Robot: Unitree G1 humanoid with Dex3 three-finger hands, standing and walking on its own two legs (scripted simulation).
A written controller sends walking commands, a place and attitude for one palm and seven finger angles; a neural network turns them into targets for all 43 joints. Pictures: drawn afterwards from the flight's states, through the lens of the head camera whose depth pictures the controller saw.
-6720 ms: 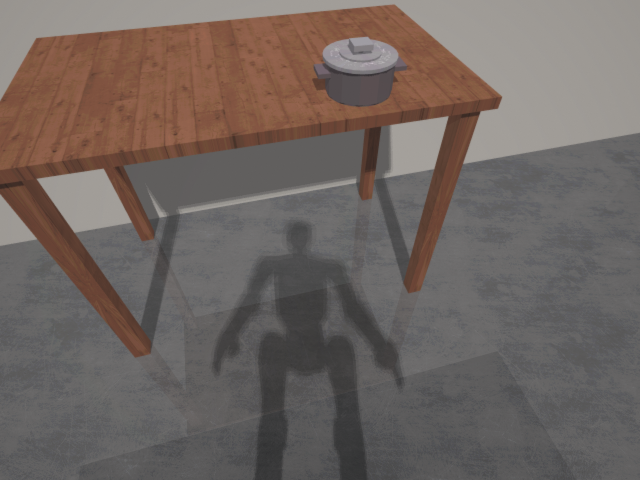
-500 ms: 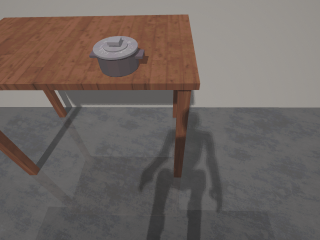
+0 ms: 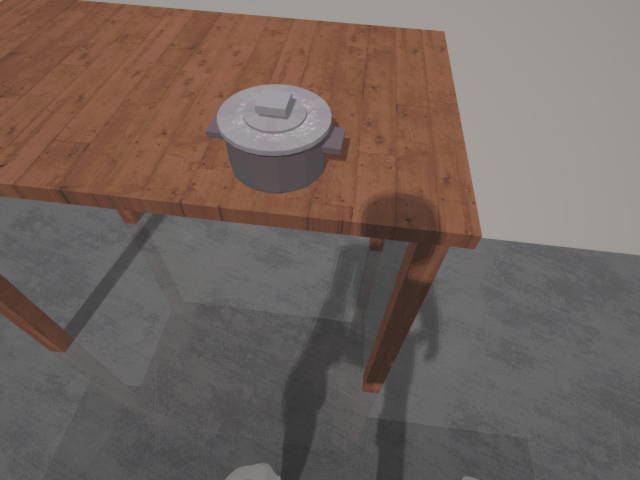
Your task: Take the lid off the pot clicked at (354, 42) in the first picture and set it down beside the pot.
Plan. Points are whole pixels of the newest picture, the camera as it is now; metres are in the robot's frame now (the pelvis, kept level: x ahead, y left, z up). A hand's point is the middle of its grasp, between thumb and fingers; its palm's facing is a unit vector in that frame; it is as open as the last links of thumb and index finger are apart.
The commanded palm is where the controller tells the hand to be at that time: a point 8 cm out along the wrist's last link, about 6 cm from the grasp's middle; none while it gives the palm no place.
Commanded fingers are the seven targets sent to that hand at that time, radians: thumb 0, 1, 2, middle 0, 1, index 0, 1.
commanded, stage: come to a stop and stand still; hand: left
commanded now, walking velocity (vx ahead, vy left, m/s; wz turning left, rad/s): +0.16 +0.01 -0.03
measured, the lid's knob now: (274, 102) +0.56 +0.13 +0.16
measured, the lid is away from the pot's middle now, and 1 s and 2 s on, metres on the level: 0.00 0.00 0.00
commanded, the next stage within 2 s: look again from close up in 1.00 s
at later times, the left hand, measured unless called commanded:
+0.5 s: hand (204, 467) +0.15 +0.18 -0.14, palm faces -0.02 -0.96 -0.27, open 7.3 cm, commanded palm none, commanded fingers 0.00 0.90 0.90 -0.20 -0.30 -0.20 -0.30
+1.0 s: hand out of the picture +0.05 +0.24 -0.15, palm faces -0.01 -0.96 -0.28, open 7.4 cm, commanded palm none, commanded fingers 0.00 0.90 0.90 -0.20 -0.30 -0.20 -0.30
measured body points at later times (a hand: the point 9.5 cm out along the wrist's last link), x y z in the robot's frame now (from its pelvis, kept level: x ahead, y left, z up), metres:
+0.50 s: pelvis +0.06 -0.01 +0.01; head +0.10 -0.04 +0.46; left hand +0.15 +0.23 -0.12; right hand +0.11 -0.25 -0.15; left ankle +0.00 +0.13 -0.64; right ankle +0.11 -0.11 -0.72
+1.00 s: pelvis +0.02 +0.05 +0.01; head +0.01 +0.02 +0.46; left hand +0.05 +0.29 -0.13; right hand +0.06 -0.18 -0.15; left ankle +0.00 +0.14 -0.72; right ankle +0.10 -0.10 -0.72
